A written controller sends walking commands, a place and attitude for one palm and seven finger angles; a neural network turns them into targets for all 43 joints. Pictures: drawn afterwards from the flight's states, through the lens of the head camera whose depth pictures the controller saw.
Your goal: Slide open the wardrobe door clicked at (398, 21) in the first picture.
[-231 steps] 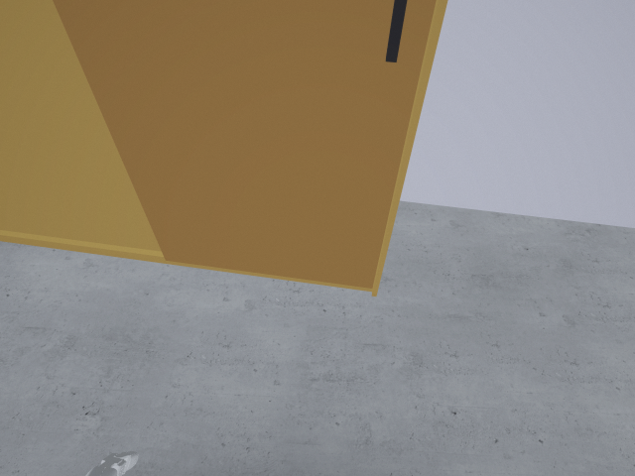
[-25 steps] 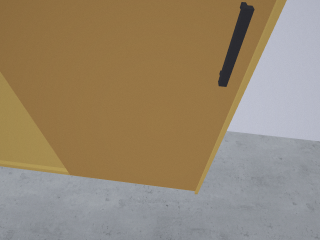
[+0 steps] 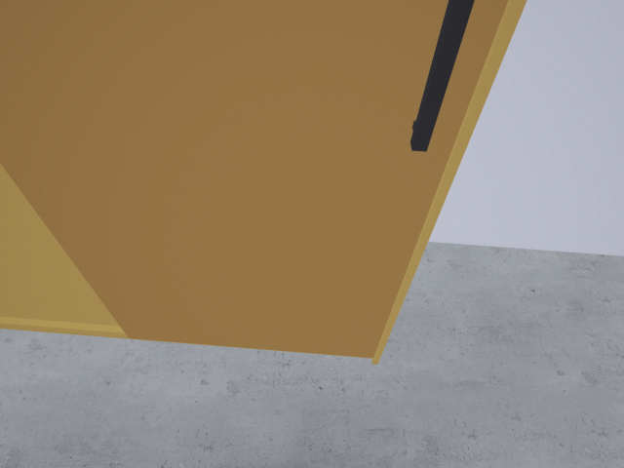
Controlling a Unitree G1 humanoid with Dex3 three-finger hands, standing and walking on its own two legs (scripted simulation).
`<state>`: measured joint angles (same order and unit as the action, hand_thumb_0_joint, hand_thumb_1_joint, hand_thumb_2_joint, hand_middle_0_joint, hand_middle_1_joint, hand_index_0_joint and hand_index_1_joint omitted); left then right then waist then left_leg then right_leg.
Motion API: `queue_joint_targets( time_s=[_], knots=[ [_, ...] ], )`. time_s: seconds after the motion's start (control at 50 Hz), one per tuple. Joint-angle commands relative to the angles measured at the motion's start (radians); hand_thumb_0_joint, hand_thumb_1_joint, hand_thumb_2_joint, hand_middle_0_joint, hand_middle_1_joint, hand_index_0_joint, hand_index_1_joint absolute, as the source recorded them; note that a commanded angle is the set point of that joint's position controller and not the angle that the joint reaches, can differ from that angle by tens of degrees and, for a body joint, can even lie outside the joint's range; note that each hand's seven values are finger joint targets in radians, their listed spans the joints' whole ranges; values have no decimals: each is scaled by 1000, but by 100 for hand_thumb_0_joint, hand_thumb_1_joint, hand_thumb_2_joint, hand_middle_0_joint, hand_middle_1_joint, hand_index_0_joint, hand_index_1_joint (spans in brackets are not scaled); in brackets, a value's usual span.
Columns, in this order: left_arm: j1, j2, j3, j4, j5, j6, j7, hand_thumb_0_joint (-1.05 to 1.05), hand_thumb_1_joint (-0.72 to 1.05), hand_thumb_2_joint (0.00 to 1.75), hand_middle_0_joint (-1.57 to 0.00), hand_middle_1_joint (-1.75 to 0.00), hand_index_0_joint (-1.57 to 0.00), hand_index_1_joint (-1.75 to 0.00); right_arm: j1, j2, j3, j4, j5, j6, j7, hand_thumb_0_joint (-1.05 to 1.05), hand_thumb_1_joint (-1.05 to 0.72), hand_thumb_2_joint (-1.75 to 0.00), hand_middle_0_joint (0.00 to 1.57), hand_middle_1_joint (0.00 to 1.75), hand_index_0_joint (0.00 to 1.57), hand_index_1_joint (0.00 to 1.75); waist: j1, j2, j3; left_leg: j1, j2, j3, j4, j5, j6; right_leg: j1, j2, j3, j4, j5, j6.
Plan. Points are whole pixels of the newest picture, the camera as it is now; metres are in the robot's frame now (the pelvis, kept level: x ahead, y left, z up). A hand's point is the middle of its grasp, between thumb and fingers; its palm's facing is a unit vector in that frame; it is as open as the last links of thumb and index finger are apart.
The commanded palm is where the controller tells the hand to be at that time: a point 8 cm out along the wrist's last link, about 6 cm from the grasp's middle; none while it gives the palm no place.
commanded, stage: look again from close up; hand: right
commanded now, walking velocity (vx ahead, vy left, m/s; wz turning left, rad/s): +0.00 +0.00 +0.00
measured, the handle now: (435, 75) +0.56 -0.12 +0.24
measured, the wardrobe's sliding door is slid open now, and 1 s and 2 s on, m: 0.00 0.00 0.00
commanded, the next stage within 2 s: none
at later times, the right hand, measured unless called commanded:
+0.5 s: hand out of the picture +0.00 -0.26 -0.16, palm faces -0.02 +0.96 -0.28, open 7.4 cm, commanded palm none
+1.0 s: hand out of the picture -0.02 -0.24 -0.17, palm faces -0.04 +0.97 -0.24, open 7.4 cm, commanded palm none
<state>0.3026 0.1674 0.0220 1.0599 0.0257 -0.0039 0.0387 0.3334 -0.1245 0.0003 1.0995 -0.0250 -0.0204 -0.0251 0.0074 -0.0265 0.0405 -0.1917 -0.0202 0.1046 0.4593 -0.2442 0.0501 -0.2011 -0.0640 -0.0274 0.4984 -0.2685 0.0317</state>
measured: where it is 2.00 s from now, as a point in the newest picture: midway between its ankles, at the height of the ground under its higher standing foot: outside the picture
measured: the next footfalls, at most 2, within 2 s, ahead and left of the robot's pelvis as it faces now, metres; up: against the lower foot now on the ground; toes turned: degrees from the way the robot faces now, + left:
none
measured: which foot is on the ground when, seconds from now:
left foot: down 0.00-1.00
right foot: down 0.00-1.00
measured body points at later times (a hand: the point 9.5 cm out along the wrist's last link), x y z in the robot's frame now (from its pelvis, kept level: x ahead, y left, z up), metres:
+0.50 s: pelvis -0.04 -0.05 +0.00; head -0.05 -0.05 +0.45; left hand -0.01 +0.19 -0.15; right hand +0.00 -0.31 -0.14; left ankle +0.01 +0.09 -0.74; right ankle +0.00 -0.14 -0.74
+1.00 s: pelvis -0.03 -0.04 +0.00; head -0.03 -0.05 +0.45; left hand -0.01 +0.21 -0.15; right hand -0.02 -0.29 -0.15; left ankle +0.01 +0.09 -0.74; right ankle +0.00 -0.14 -0.74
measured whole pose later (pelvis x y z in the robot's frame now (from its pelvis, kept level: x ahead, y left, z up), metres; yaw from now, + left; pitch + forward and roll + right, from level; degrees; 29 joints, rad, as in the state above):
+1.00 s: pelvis -0.03 -0.04 +0.00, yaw +1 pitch -2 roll +0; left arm 0.24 0.23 0.02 1.08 0.02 0.00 0.00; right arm 0.28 -0.21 0.01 1.07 -0.03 0.00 -0.02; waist 0.00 0.00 0.04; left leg -0.23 0.04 0.05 0.43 -0.17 -0.02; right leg -0.22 0.00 -0.08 0.44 -0.20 -0.03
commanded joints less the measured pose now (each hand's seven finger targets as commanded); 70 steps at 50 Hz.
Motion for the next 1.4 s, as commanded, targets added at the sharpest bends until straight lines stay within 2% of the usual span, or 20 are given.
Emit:
queue_joint_targets(
  time_s=[0.0,0.04,0.06,0.1,0.14,0.16,0.24,0.32,0.4,0.54,0.66,0.74,0.76,0.82,0.94,1.0,1.08,1.34,1.38],
  knots=[
    [43,102,24,-71,-5,-19,-1,0,90,90,-20,-30,-20,-30,10,-176,-42,-86,1,-20,-15,0,-90,-90,20,30,20,30,11,158,-29,-31,187,-211,-147,65,30,-37,5,20,26,49,-55],
    [43,117,26,-72,-7,-20,-3,0,90,90,-20,-30,-20,-30,-4,-182,-40,-97,4,-19,-15,0,-90,-90,20,30,20,30,16,98,34,-86,161,-186,-131,32,27,-28,-14,32,-16,88,-59],
    [49,107,18,-70,-7,-20,-6,0,90,90,-20,-30,-20,-30,0,-172,-32,-101,5,-15,-16,0,-90,-90,20,30,20,30,11,57,42,-84,144,-169,-119,24,19,-29,-20,35,-35,101,-62],
    [34,134,19,-73,-8,-25,-6,0,90,90,-20,-30,-20,-30,-1,-189,-34,-110,8,-13,-16,0,-90,-90,20,30,20,30,0,-7,66,-71,124,-148,-81,56,9,-62,-38,58,-68,128,-67],
    [15,149,19,-83,-8,-29,-5,0,90,90,-20,-30,-20,-30,4,-195,-34,-113,8,-9,-14,0,-90,-90,20,30,20,30,-9,-34,55,-37,117,-136,-61,95,1,-77,-49,67,-91,145,-71],
    [13,150,15,-84,-8,-30,-7,0,90,90,-20,-30,-20,-30,6,-194,-29,-117,8,-7,-15,0,-90,-90,20,30,20,30,-15,-32,45,-19,115,-133,-60,96,-2,-81,-52,71,-98,144,-72],
    [-13,179,19,-98,-6,-26,-12,0,90,90,-20,-30,-20,-30,-20,-213,-30,-131,7,2,-10,0,-90,-90,20,30,20,30,-12,-9,66,-29,111,-134,-64,9,-16,-124,-56,95,-165,-27,-72],
    [-32,199,23,-107,-4,-21,-19,0,90,90,-20,-30,-20,-30,-25,-216,-28,-142,2,10,-7,0,-90,-90,20,30,20,30,-18,-21,63,-13,103,-114,-49,-16,-29,-165,-69,129,-235,-174,-77],
    [-39,215,27,-107,-5,-22,-23,0,90,90,-20,-30,-20,-30,-29,-222,-28,-143,0,9,-5,0,-90,-90,20,30,20,30,-17,13,29,-2,107,-113,-47,-3,-33,-146,-73,136,-249,-180,-80],
    [-43,223,30,-89,-8,-16,-26,0,90,90,-20,-30,-20,-30,-17,-226,-27,-127,-2,9,-5,0,-90,-90,20,30,20,30,-11,10,38,-27,114,-126,-67,-32,-35,-135,-68,133,-259,-212,-77],
    [-33,214,28,-65,-12,-13,-29,0,90,90,-20,-30,-20,-30,-11,-240,-24,-113,-2,1,-8,0,-90,-90,20,30,20,30,-2,52,24,-50,133,-153,-108,-62,-30,-94,-53,108,-213,-145,-73],
    [-36,213,26,-50,-13,-13,-28,0,90,90,-20,-30,-20,-30,-9,-239,-25,-100,0,-1,-7,0,-90,-90,20,30,20,30,0,30,30,-63,139,-164,-123,-86,-28,-90,-49,101,-209,-140,-70],
    [-35,212,26,-48,-13,-14,-29,0,90,90,-20,-30,-20,-30,-5,-241,-25,-98,-1,-3,-8,0,-90,-90,20,30,20,30,-1,35,12,-54,140,-162,-123,-65,-27,-76,-48,98,-197,-112,-69],
    [-41,210,24,-39,-13,-16,-28,0,90,90,-20,-30,-20,-30,-10,-240,-24,-90,1,-5,-7,0,-90,-90,20,30,20,30,0,17,14,-52,143,-165,-127,-57,-26,-73,-47,95,-198,-95,-67],
    [-44,202,19,-27,-14,-16,-28,0,90,90,-20,-30,-20,-30,-23,-235,-21,-81,3,-6,-8,0,-90,-90,20,30,20,30,0,28,17,-45,145,-164,-130,-28,-28,-63,-46,87,-190,-48,-61],
    [-50,199,17,-22,-15,-17,-28,0,90,90,-20,-30,-20,-30,-31,-237,-20,-80,3,-7,-9,0,-90,-90,20,30,20,30,-2,38,6,-27,148,-160,-129,12,-29,-51,-47,78,-181,5,-60],
    [-56,199,14,-15,-15,-20,-27,0,90,90,-20,-30,-20,-30,-44,-232,-20,-79,4,-7,-11,0,-90,-90,20,30,20,30,-4,22,-12,-4,145,-153,-116,68,-31,-36,-53,80,-181,63,-58],
    [-55,174,5,5,-15,-13,-27,0,90,90,-20,-30,-20,-30,-61,-213,-17,-71,7,-3,-13,0,-90,-90,20,30,20,30,-3,47,6,-3,143,-155,-136,66,-37,-15,-52,68,-197,66,-48],
    [-52,174,6,7,-16,-14,-27,0,90,90,-20,-30,-20,-30,-58,-215,-17,-72,6,-5,-13,0,-90,-90,20,30,20,30,-2,44,-9,9,146,-153,-137,89,-37,-4,-54,63,-190,92,-49]
  ],
)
